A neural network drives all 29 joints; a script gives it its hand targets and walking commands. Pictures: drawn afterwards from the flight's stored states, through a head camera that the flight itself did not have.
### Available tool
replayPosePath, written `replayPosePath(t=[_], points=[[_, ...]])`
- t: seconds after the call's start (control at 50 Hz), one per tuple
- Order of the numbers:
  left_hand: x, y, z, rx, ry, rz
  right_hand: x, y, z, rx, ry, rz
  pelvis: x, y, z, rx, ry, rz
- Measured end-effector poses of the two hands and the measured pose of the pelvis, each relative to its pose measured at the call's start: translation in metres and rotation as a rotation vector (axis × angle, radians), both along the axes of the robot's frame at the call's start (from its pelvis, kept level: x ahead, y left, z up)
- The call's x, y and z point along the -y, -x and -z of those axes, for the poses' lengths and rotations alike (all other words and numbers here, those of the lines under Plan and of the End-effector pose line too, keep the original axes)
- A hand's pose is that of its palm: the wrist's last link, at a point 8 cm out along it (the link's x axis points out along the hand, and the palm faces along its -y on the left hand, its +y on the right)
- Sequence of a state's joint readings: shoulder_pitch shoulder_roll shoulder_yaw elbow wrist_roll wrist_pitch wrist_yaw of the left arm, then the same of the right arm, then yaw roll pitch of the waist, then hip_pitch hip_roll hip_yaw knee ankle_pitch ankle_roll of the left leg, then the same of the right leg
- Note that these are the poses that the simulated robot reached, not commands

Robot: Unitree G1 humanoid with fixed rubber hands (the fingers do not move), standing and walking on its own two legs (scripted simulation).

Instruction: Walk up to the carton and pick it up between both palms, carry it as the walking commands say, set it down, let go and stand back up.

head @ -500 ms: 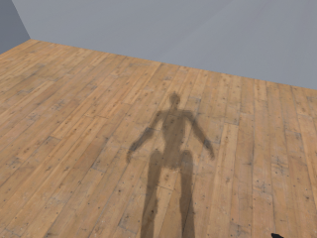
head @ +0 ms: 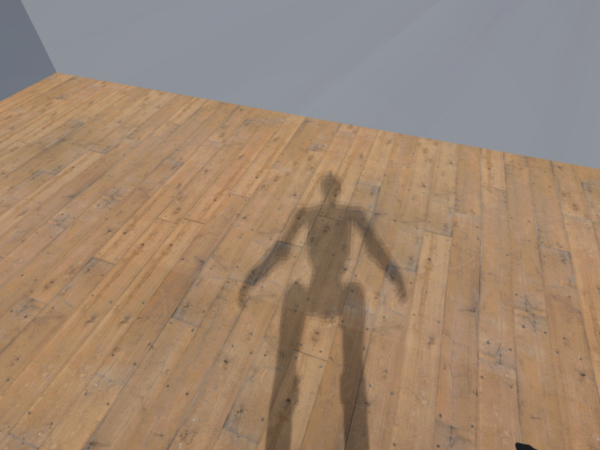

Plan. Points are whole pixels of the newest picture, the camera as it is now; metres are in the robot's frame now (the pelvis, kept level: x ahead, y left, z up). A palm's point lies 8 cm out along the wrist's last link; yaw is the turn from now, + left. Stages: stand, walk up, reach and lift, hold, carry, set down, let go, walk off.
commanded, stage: walk up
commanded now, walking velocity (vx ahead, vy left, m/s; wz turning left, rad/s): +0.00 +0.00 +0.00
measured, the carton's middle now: out of the picture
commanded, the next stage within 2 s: none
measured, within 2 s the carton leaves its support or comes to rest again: neither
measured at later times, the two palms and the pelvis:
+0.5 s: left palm (120, 446) +0.18 +0.26 -0.07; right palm out of the picture +0.07 -0.43 -0.09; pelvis -0.01 -0.07 -0.02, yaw -11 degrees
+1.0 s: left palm (249, 366) +0.29 +0.09 -0.09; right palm out of the picture -0.09 -0.49 -0.04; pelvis -0.02 -0.11 -0.01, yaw -32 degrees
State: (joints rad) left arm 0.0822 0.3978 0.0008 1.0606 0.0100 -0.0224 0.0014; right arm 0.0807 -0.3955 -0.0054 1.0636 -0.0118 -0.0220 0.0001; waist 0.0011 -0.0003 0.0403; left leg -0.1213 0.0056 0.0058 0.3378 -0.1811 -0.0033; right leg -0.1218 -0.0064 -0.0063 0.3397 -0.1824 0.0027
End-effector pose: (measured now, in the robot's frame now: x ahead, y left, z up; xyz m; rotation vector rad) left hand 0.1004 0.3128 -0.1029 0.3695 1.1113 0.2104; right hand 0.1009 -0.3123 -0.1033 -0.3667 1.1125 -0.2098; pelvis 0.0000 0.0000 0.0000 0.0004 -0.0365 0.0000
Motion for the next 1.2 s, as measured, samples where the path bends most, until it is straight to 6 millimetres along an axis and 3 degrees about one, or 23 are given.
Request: replayPosePath(t=[0.18,0.3,0.4,0.48,0.58,0.68,0.78,0.88,0.98,1.06,1.12,1.2], points=[[-0.002,-0.006,-0.001,0.003,0.001,0.031,0.003,-0.004,-0.002,0.017,0.001,0.008,0.001,-0.001,0.002,-0.020,-0.003,0.013],[0.002,-0.037,-0.014,0.051,-0.022,0.147,0.037,-0.008,-0.016,0.118,0.051,0.027,0.014,0.007,0.008,-0.069,-0.013,0.081],[0.024,-0.066,-0.025,0.080,-0.047,0.239,0.083,0.002,-0.022,0.179,0.085,0.053,0.038,0.009,0.015,-0.073,-0.019,0.143],[0.050,-0.079,-0.027,0.104,-0.084,0.295,0.115,0.021,-0.012,0.152,0.086,0.088,0.062,0.009,0.023,-0.088,-0.017,0.184],[0.079,-0.081,-0.031,0.088,-0.061,0.340,0.118,0.044,-0.009,0.101,0.055,0.125,0.075,0.012,0.012,-0.093,-0.005,0.220],[0.101,-0.101,-0.024,0.116,-0.008,0.392,0.116,0.066,-0.012,0.081,0.058,0.168,0.079,0.010,0.012,-0.081,0.014,0.260],[0.130,-0.134,-0.010,0.148,0.052,0.460,0.122,0.100,-0.027,0.103,0.127,0.238,0.083,0.007,0.016,-0.082,0.004,0.326],[0.169,-0.156,-0.007,0.108,0.098,0.588,0.147,0.133,-0.056,0.168,0.201,0.352,0.089,0.011,0.010,-0.068,-0.016,0.441],[0.208,-0.181,-0.010,0.098,0.116,0.667,0.174,0.178,-0.067,0.162,0.256,0.443,0.105,0.017,0.010,-0.063,-0.017,0.540],[0.254,-0.203,-0.018,0.131,0.102,0.738,0.193,0.232,-0.061,0.104,0.262,0.535,0.127,0.024,0.013,-0.071,-0.024,0.599],[0.291,-0.213,-0.023,0.175,0.074,0.786,0.207,0.271,-0.044,0.055,0.238,0.601,0.149,0.030,0.020,-0.073,-0.026,0.634],[0.324,-0.211,-0.035,0.176,0.053,0.842,0.202,0.295,-0.028,0.008,0.169,0.677,0.161,0.035,0.014,-0.085,-0.030,0.688]])
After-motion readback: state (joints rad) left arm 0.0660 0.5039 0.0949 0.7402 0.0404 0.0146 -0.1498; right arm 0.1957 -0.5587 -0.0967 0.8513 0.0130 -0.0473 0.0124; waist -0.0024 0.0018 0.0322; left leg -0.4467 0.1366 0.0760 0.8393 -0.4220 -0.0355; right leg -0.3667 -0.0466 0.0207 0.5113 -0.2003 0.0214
